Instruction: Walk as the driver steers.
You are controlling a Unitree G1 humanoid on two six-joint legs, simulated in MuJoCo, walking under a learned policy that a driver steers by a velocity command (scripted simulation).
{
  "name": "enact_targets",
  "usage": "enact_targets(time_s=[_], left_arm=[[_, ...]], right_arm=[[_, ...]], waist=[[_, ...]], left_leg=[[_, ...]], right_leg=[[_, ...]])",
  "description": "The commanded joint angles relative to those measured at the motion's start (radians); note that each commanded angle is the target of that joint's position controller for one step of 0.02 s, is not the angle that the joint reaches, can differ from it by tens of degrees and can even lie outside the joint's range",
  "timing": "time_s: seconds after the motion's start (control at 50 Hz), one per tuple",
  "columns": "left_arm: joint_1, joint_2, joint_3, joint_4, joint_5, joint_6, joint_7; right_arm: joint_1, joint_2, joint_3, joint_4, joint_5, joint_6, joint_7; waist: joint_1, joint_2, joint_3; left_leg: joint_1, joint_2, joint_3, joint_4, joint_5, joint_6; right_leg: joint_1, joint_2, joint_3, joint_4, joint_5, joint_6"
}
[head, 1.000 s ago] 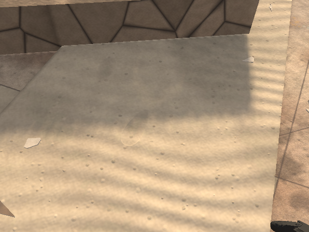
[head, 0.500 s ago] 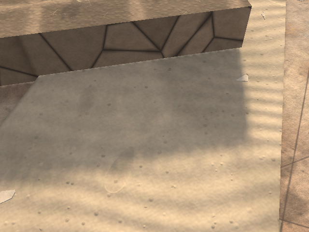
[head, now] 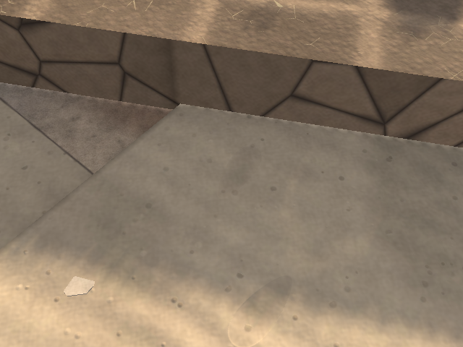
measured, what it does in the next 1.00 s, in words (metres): walks ahead, turning right: right foot, then left foot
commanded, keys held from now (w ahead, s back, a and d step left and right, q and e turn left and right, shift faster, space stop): q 0.06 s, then e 0.92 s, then no key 0.02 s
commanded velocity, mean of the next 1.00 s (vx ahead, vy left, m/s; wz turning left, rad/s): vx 0.10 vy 0.00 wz -0.25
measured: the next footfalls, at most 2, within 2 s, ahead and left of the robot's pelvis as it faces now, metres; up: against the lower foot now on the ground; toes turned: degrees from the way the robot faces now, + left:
right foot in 0.36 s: +0.31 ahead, -0.12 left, +0.00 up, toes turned +1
left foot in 0.74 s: +0.30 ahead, +0.11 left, +0.00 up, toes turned -17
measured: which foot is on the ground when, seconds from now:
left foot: down 0.00-0.36, up 0.38-0.72, down 0.74-1.00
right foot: up 0.00-0.34, down 0.36-0.74, up 0.76-1.00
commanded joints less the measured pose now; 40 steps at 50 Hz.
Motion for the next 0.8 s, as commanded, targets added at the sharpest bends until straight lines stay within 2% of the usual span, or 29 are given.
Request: enact_targets(time_s=[0.02,0.06,0.1,0.14,0.18,0.22,0.26,0.3,0.32,0.34,0.36,0.38,0.4,0.42,0.44,0.46,0.48,0.52,0.54,0.6,0.66,0.72,0.74,0.76,0.78,0.8], left_arm=[[-0.02,0.139,0.035,-0.094,0.027,-0.024,0.009],[0.003,0.109,0.031,-0.09,0.036,0.002,0.012],[0.008,0.077,0.02,-0.078,0.034,0.018,0.013],[-0.034,0.044,0.004,-0.078,0.03,0.02,0.006],[-0.09,0.032,-0.005,-0.08,0.021,0.013,-0.008],[-0.116,0.048,-0.002,-0.082,0.013,0.009,-0.02],[-0.128,0.069,0.004,-0.088,0.013,0.009,-0.029],[-0.133,0.096,0.014,-0.102,0.018,0.009,-0.036],[-0.114,0.107,0.02,-0.105,0.021,0.01,-0.04],[-0.061,0.119,0.028,-0.096,0.025,0.01,-0.042],[-0.015,0.171,0.044,-0.095,0.029,0.011,-0.037],[0.015,0.241,0.059,-0.109,0.036,0.014,-0.031],[0.083,0.195,0.048,-0.099,0.038,0.028,-0.026],[0.072,0.143,0.031,-0.108,0.027,0.036,-0.021],[0.008,0.134,0.033,-0.128,0.015,0.046,-0.016],[-0.033,0.124,0.029,-0.14,0.005,0.059,-0.011],[-0.064,0.123,0.028,-0.152,0.005,0.071,-0.004],[-0.086,0.137,0.037,-0.163,0.017,0.092,0.005],[-0.074,0.144,0.042,-0.166,0.021,0.098,0.011],[-0.066,0.161,0.054,-0.175,0.012,0.105,0.024],[-0.068,0.166,0.059,-0.184,0.009,0.119,0.028],[-0.091,0.16,0.059,-0.194,-0.003,0.136,0.033],[-0.071,0.14,0.053,-0.193,-0.005,0.139,0.034],[-0.059,0.092,0.041,-0.207,0.0,0.138,0.031],[-0.073,0.105,0.048,-0.233,-0.003,0.125,0.026],[-0.037,0.17,0.069,-0.207,0.011,0.118,0.024]], right_arm=[[0.017,-0.129,-0.034,-0.079,-0.021,-0.019,-0.016],[0.012,-0.144,-0.04,-0.077,-0.022,-0.019,-0.027],[0.017,-0.144,-0.038,-0.061,-0.02,-0.018,-0.041],[0.025,-0.116,-0.025,-0.038,-0.015,-0.011,-0.052],[0.049,-0.1,-0.016,-0.012,-0.02,-0.007,-0.058],[0.062,-0.108,-0.012,0.011,-0.031,-0.008,-0.058],[0.052,-0.11,-0.01,0.032,-0.039,-0.009,-0.053],[0.036,-0.124,-0.015,0.048,-0.032,-0.003,-0.053],[0.023,-0.131,-0.019,0.051,-0.022,0.005,-0.059],[0.013,-0.132,-0.019,0.05,-0.012,0.014,-0.066],[0.042,-0.129,-0.02,0.046,-0.019,0.016,-0.074],[0.093,-0.107,-0.013,0.019,-0.041,0.008,-0.077],[0.087,-0.076,0.001,0.013,-0.052,0.01,-0.073],[0.085,-0.104,-0.004,0.019,-0.032,0.02,-0.062],[0.043,-0.105,-0.008,0.014,-0.014,0.034,-0.061],[0.009,-0.102,-0.01,0.011,-0.013,0.047,-0.064],[-0.014,-0.105,-0.015,0.004,-0.018,0.058,-0.07],[-0.015,-0.068,-0.009,0.0,-0.019,0.062,-0.075],[-0.006,-0.059,-0.008,0.004,-0.019,0.058,-0.077],[-0.006,-0.061,-0.008,0.009,-0.017,0.047,-0.076],[-0.011,-0.073,-0.014,0.007,-0.013,0.034,-0.067],[0.043,-0.076,-0.023,0.024,-0.009,0.016,-0.055],[0.069,-0.108,-0.035,0.029,-0.016,0.013,-0.057],[0.08,-0.194,-0.054,0.02,-0.041,0.017,-0.064],[0.039,-0.225,-0.062,0.015,-0.072,0.022,-0.063],[-0.025,-0.163,-0.044,-0.021,-0.074,0.015,-0.067]], waist=[[0.001,0.066,-0.131],[0.022,0.049,-0.142],[0.025,0.052,-0.15],[0.004,0.079,-0.157],[-0.034,0.092,-0.162],[-0.052,0.088,-0.153],[-0.054,0.085,-0.128],[-0.046,0.089,-0.104],[-0.03,0.088,-0.101],[-0.001,0.075,-0.117],[0.006,0.011,-0.167],[-0.03,-0.139,-0.252],[0.012,-0.261,-0.325],[0.011,-0.165,-0.361],[0.005,-0.101,-0.285],[-0.001,-0.042,-0.218],[-0.012,-0.031,-0.175],[-0.027,-0.108,-0.151],[-0.022,-0.134,-0.168],[-0.007,-0.146,-0.208],[0.002,-0.156,-0.208],[-0.032,-0.154,-0.189],[-0.036,-0.12,-0.187],[-0.018,0.067,-0.173],[-0.003,0.316,-0.126],[0.008,0.229,-0.12]], left_leg=[[0.296,0.255,-0.374,-0.29,0.39,0.194],[0.217,0.231,-0.294,-0.284,0.622,0.202],[0.198,0.207,-0.202,-0.283,0.719,0.184],[0.195,0.171,-0.127,-0.282,0.697,0.143],[0.211,0.166,-0.097,-0.289,0.634,0.112],[0.244,0.199,-0.105,-0.293,0.577,0.108],[0.29,0.233,-0.115,-0.267,0.563,0.112],[0.341,0.257,-0.128,-0.203,0.593,0.109],[0.358,0.256,-0.125,-0.147,0.61,0.099],[0.357,0.23,-0.108,-0.061,0.634,0.072],[0.32,0.164,-0.069,0.073,0.578,0.02],[0.136,0.032,-0.005,0.328,0.272,-0.056],[-0.1,-0.084,-0.026,0.569,-0.431,-0.115],[-0.137,-0.032,-0.13,0.663,-0.472,-0.113],[-0.182,0.0,-0.132,0.7,-0.416,-0.119],[-0.198,0.026,-0.122,0.655,-0.37,-0.123],[-0.175,0.048,-0.119,0.574,-0.32,-0.125],[-0.084,0.028,-0.08,0.395,-0.26,-0.139],[-0.055,0.018,-0.075,0.342,-0.248,-0.147],[0.013,0.012,-0.086,0.208,-0.183,-0.155],[0.047,0.009,-0.095,0.108,-0.154,-0.147],[0.164,0.008,-0.069,-0.116,-0.044,-0.11],[0.246,0.075,-0.109,-0.192,-0.018,-0.08],[0.315,0.283,-0.317,-0.27,-0.053,0.012],[0.231,0.432,-0.527,-0.34,0.062,0.145],[0.21,0.444,-0.494,-0.319,0.136,0.172]], right_leg=[[-0.271,-0.056,0.066,-0.023,0.08,0.0],[-0.214,-0.035,0.043,-0.081,0.102,0.032],[-0.206,-0.016,0.016,-0.184,0.195,0.053],[-0.168,-0.013,0.005,-0.339,0.34,0.054],[-0.113,-0.004,0.0,-0.477,0.5,0.041],[-0.088,0.001,0.01,-0.543,0.555,0.023],[-0.101,0.004,0.021,-0.581,0.49,-0.003],[-0.13,0.021,0.012,-0.604,0.368,-0.034],[-0.122,0.034,0.0,-0.637,0.335,-0.05],[-0.055,0.053,-0.014,-0.705,0.391,-0.072],[0.065,0.01,0.06,-0.726,0.707,-0.112],[0.272,-0.137,0.282,-0.708,1.033,-0.239],[0.44,-0.285,0.527,-0.777,1.128,-0.39],[0.426,-0.278,0.554,-0.799,0.878,-0.377],[0.351,-0.237,0.495,-0.818,0.676,-0.337],[0.254,-0.202,0.442,-0.853,0.527,-0.296],[0.169,-0.171,0.411,-0.883,0.4,-0.266],[0.074,-0.09,0.354,-0.913,0.293,-0.23],[0.076,-0.079,0.349,-0.912,0.291,-0.231],[0.079,-0.074,0.368,-0.9,0.261,-0.229],[0.086,-0.075,0.427,-0.892,0.21,-0.22],[0.047,-0.038,0.442,-0.847,0.177,-0.176],[-0.012,0.002,0.414,-0.796,0.112,-0.136],[-0.157,0.096,0.29,-0.61,-0.033,-0.076],[-0.263,0.204,0.12,-0.365,-0.165,-0.029],[-0.254,0.143,0.156,-0.175,-0.142,0.0]])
